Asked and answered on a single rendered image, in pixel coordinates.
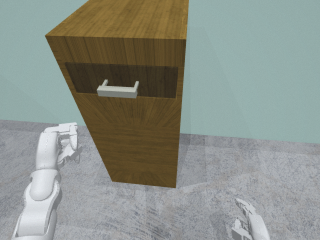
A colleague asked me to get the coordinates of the robot left forearm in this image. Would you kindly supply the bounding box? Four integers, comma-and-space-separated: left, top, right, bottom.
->
10, 168, 63, 240

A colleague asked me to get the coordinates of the cabinet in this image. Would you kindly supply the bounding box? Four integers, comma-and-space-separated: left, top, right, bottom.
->
45, 0, 189, 188

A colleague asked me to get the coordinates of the handle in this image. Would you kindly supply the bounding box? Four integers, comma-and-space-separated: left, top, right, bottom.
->
97, 79, 139, 99

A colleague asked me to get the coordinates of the left robot hand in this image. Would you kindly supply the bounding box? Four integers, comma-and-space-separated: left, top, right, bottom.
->
35, 122, 83, 172

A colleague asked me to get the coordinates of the drawer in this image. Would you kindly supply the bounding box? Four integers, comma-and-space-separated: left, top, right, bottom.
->
64, 62, 178, 99

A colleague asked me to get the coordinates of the right robot hand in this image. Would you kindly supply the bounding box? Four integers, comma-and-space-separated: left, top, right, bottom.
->
231, 198, 271, 240

